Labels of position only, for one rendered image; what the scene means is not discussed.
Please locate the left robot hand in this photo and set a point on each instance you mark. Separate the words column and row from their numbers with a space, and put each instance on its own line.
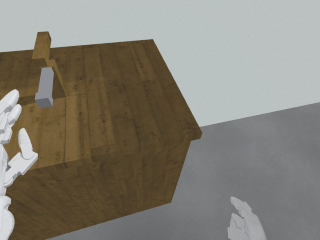
column 21, row 162

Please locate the right robot hand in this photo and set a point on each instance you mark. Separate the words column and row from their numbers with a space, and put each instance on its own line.
column 249, row 228

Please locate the counter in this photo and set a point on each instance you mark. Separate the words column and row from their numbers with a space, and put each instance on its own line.
column 112, row 144

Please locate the left robot forearm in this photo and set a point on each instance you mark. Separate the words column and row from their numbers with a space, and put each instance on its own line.
column 7, row 220

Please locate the tap lever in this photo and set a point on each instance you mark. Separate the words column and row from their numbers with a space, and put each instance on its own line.
column 43, row 97

